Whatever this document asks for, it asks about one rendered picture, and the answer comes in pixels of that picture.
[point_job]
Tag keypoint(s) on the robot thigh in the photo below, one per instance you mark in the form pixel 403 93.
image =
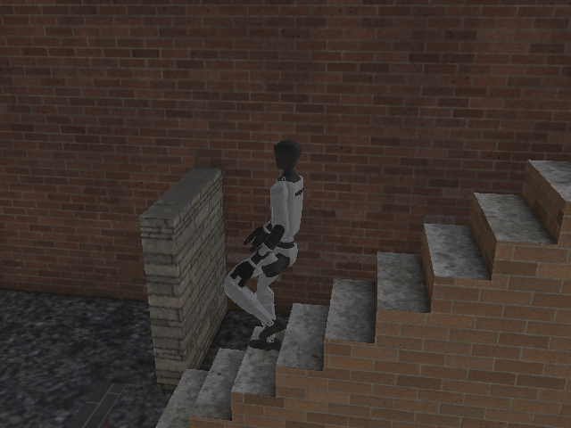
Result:
pixel 264 294
pixel 270 266

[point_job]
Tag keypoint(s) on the right robot hand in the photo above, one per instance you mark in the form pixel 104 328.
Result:
pixel 261 237

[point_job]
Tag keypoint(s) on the left robot thigh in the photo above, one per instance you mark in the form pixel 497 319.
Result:
pixel 270 266

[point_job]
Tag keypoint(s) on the robot left forearm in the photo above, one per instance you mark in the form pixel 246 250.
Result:
pixel 268 246

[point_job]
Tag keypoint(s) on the left robot hand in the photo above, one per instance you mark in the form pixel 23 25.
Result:
pixel 245 271

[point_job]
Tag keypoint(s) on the left robot upper arm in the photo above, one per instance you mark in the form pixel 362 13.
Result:
pixel 279 194

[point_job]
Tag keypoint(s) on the right robot thigh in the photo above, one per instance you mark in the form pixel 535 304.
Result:
pixel 264 294

